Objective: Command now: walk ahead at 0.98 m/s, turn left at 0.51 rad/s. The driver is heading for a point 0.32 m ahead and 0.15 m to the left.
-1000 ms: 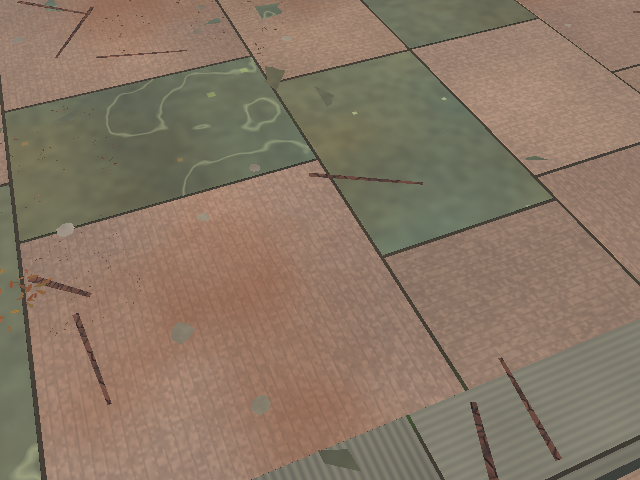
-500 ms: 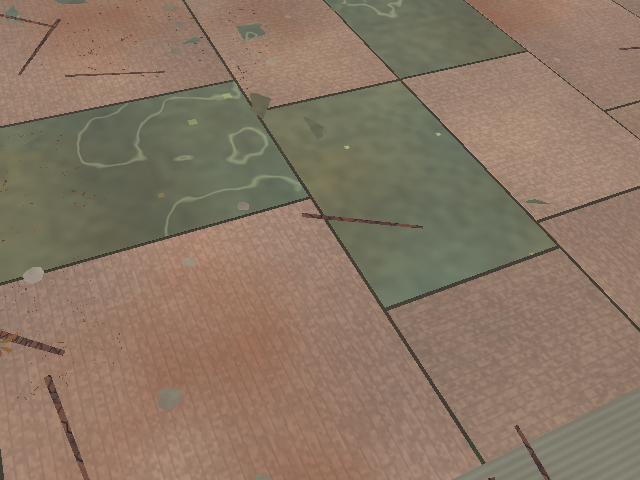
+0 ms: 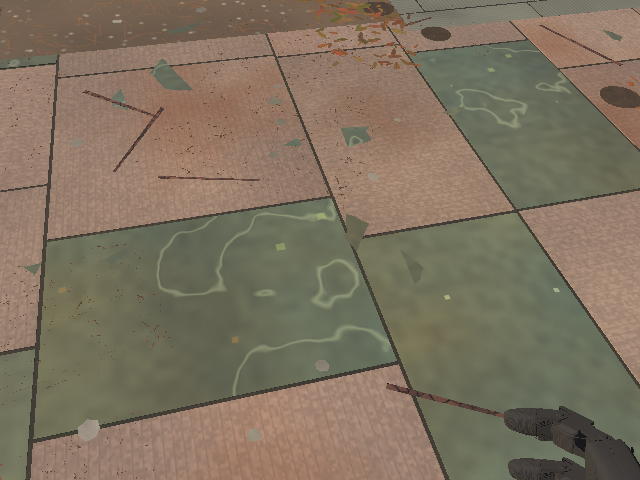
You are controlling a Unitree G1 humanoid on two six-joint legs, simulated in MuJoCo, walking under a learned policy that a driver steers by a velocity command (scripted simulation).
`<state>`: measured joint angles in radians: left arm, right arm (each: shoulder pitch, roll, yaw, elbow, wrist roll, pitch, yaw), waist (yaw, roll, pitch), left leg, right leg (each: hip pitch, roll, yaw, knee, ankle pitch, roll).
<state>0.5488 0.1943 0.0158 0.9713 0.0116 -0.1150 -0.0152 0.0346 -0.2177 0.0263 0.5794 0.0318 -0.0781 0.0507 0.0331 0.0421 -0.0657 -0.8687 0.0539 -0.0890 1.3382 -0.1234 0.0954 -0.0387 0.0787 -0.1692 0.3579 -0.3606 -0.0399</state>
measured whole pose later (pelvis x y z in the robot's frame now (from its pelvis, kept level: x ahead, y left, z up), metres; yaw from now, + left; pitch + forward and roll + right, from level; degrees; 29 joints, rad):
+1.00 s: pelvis +0.51 +0.09 +0.00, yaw +14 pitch +0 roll +0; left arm 0.16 0.20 0.03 0.79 0.02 -0.01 0.02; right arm 0.24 -0.22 -0.03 0.85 -0.03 0.04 -0.03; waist 0.00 -0.01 0.01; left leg -0.28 0.02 -0.04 0.61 -0.34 -0.02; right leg -0.39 0.01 0.00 0.53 -0.14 0.00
